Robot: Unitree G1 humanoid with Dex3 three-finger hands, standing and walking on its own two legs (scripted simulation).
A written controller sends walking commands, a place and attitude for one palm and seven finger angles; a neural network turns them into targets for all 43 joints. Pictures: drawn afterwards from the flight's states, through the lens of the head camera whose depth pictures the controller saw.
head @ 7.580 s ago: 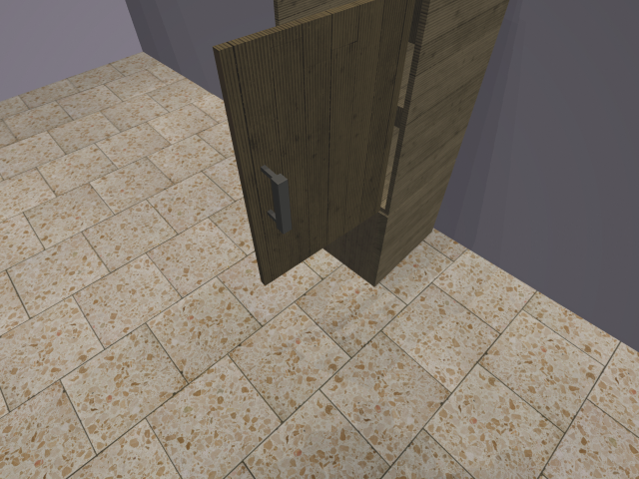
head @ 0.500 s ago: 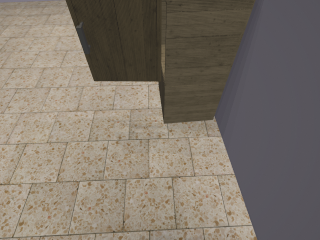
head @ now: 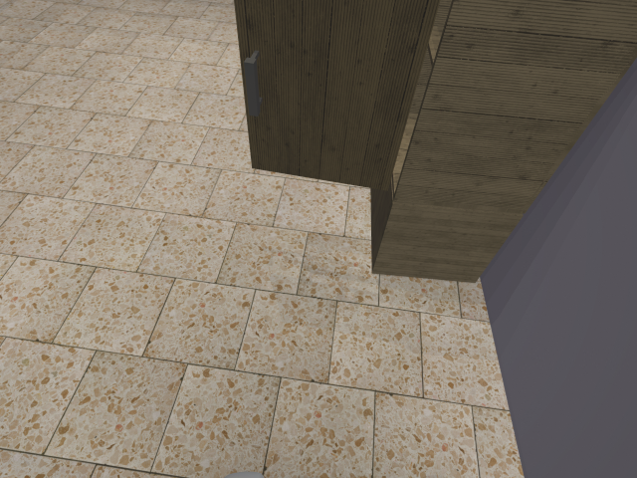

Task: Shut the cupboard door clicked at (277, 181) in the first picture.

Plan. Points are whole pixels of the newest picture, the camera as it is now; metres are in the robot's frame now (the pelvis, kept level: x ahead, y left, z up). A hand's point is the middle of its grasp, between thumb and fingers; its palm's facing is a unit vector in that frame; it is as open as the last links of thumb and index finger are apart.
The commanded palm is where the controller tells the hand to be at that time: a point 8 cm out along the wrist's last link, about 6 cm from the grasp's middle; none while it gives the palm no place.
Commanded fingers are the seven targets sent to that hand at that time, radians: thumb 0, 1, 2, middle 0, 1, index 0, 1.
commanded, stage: take the last steps up to it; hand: left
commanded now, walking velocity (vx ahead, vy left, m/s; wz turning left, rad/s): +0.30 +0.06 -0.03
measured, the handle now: (255, 83) +0.92 +0.25 -0.03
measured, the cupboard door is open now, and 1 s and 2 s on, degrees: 84 84 84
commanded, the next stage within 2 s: come to a stop and stand still in 0.96 s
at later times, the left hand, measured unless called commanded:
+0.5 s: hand (218, 392) +0.24 +0.17 -0.14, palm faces +0.05 -0.97 -0.22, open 7.2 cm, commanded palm none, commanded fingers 0.00 0.90 0.90 -0.20 -0.30 -0.20 -0.30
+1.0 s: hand (205, 304) +0.39 +0.24 -0.16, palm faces +0.02 -0.98 -0.17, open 7.4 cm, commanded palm none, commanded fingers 0.00 0.90 0.90 -0.20 -0.30 -0.20 -0.30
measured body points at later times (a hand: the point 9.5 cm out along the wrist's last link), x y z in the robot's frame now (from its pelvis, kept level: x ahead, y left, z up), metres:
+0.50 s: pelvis +0.17 -0.01 +0.02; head +0.20 -0.02 +0.47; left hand +0.24 +0.23 -0.12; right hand +0.16 -0.24 -0.15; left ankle +0.16 +0.13 -0.66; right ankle +0.17 -0.09 -0.73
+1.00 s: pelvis +0.35 +0.06 +0.02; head +0.38 +0.07 +0.46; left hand +0.39 +0.29 -0.14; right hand +0.39 -0.18 -0.13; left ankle +0.37 +0.15 -0.73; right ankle +0.37 -0.06 -0.68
